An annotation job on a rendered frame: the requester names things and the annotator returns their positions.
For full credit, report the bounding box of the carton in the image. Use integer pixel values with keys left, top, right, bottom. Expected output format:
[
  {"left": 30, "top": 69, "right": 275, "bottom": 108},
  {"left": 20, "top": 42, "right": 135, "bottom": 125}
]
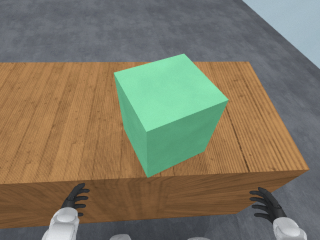
[{"left": 114, "top": 54, "right": 229, "bottom": 178}]

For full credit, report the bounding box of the robot right hand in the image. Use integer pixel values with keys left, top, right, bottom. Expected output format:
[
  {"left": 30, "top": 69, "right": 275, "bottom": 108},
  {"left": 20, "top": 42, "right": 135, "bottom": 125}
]
[{"left": 249, "top": 187, "right": 287, "bottom": 225}]

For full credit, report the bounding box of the pedestal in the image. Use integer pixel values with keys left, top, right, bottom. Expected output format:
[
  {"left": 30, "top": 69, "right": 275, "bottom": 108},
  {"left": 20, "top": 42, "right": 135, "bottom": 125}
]
[{"left": 0, "top": 61, "right": 310, "bottom": 229}]

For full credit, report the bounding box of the robot left forearm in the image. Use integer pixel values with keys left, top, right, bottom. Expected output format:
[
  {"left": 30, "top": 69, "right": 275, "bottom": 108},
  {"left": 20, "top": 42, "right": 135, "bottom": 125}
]
[{"left": 41, "top": 207, "right": 80, "bottom": 240}]

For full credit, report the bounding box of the robot left hand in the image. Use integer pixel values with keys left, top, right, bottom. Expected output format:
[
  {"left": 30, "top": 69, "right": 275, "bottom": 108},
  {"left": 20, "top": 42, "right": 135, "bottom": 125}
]
[{"left": 60, "top": 183, "right": 90, "bottom": 217}]

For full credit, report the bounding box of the robot right forearm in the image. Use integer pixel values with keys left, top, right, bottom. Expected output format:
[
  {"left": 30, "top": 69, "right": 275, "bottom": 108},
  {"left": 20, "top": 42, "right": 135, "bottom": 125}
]
[{"left": 273, "top": 217, "right": 307, "bottom": 240}]

